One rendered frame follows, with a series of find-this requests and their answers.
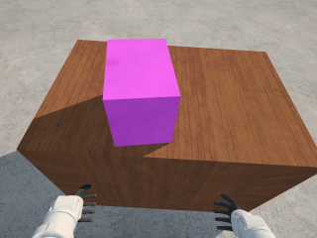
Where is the right robot forearm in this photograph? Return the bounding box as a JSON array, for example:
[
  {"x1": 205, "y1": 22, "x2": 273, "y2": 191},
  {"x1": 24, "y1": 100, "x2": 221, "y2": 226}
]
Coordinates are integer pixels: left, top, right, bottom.
[{"x1": 231, "y1": 209, "x2": 275, "y2": 238}]

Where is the pedestal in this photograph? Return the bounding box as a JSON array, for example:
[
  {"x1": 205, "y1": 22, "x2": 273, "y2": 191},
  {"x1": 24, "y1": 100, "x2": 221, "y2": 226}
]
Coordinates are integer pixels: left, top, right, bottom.
[{"x1": 16, "y1": 40, "x2": 317, "y2": 212}]

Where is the robot right hand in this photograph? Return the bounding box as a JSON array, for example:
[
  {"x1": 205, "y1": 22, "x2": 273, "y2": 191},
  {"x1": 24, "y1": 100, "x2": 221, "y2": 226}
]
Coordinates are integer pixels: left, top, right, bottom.
[{"x1": 213, "y1": 193, "x2": 241, "y2": 232}]

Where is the robot left hand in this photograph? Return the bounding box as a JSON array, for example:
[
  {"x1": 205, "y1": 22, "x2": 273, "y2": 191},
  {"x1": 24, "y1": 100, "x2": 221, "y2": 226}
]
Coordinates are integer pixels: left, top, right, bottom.
[{"x1": 73, "y1": 184, "x2": 97, "y2": 222}]

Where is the left robot forearm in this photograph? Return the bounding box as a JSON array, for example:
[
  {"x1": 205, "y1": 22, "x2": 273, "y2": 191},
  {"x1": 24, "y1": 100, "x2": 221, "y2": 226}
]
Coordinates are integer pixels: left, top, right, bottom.
[{"x1": 32, "y1": 195, "x2": 84, "y2": 238}]

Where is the carton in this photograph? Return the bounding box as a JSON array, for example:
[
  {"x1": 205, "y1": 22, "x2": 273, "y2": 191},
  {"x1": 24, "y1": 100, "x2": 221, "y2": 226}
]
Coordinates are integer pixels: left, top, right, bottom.
[{"x1": 102, "y1": 39, "x2": 181, "y2": 147}]

